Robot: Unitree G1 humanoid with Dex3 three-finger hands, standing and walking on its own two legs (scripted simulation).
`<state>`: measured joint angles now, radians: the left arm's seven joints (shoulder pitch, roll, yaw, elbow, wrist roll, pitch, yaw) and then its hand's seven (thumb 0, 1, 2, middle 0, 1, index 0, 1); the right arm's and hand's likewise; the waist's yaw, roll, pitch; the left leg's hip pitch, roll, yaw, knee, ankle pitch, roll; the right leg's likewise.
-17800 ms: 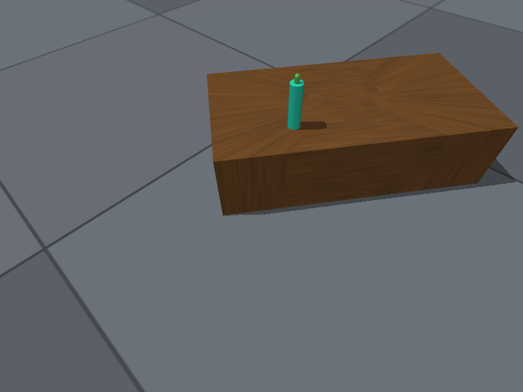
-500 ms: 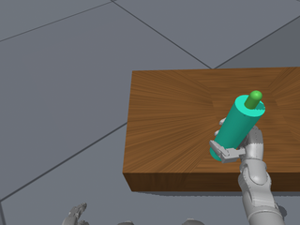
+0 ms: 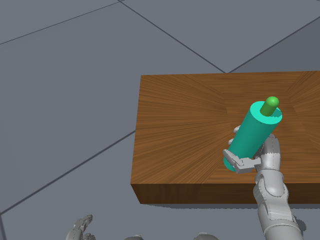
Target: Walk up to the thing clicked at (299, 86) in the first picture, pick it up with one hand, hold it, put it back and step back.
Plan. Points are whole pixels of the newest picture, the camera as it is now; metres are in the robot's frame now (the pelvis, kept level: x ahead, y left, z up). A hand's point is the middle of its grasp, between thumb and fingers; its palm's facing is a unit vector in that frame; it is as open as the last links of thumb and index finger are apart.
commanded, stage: hold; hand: right
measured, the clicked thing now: (249, 137) +0.33 -0.18 +0.08
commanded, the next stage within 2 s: crouch in 0.68 s
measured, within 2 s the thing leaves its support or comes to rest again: neither
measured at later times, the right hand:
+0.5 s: hand (240, 147) +0.33 -0.17 +0.03, palm faces +0.19 +0.98 -0.02, open 8.7 cm
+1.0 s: hand (238, 147) +0.34 -0.18 +0.01, palm faces +0.20 +0.98 -0.01, open 8.6 cm
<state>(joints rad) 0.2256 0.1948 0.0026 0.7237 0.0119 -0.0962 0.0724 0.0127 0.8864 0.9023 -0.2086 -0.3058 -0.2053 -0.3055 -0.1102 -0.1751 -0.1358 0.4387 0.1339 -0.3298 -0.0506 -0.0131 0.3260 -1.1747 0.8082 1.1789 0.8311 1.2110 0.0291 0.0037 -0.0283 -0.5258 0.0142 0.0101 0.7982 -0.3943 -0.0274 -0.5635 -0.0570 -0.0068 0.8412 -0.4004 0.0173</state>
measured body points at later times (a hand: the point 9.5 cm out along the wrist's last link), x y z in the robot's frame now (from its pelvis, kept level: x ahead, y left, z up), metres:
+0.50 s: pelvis +0.00 +0.00 +0.00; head +0.05 -0.01 +0.45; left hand +0.12 +0.25 -0.11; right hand +0.31 -0.23 +0.03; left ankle +0.00 +0.14 -0.70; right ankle +0.01 -0.13 -0.70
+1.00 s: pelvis -0.01 +0.00 -0.01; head +0.05 -0.01 +0.44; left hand +0.12 +0.25 -0.12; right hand +0.32 -0.23 +0.02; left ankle +0.00 +0.14 -0.70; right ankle +0.01 -0.13 -0.70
